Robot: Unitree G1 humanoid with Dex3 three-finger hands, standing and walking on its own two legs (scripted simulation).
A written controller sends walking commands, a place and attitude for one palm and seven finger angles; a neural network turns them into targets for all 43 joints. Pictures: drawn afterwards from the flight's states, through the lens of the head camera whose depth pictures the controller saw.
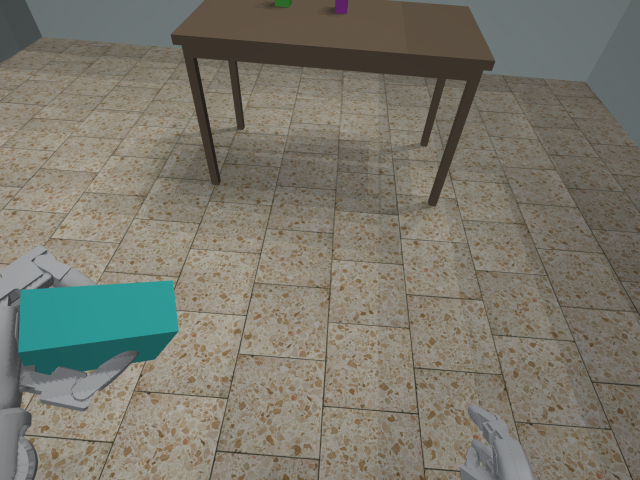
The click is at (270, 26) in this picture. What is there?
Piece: table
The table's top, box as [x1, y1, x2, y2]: [171, 0, 494, 70]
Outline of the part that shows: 171,34 173,44 485,70 491,70 494,63 494,59 468,6 390,0 348,0 347,13 341,14 334,12 334,0 292,0 292,3 288,8 275,6 274,0 204,0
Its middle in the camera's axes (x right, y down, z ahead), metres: +0.06 -0.87 +1.57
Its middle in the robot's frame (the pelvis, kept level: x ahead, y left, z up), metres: +1.76 +0.04 -0.08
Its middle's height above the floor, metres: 0.69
